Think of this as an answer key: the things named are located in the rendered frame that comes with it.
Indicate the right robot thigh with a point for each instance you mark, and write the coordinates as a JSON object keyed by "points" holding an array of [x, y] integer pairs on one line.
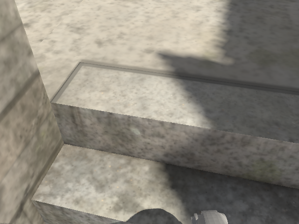
{"points": [[209, 217]]}

